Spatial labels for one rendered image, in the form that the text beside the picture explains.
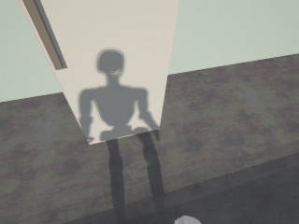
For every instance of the handle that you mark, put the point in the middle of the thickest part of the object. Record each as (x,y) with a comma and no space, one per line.
(43,31)

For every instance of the fridge door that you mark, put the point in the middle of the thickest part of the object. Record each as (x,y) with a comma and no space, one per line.
(116,56)

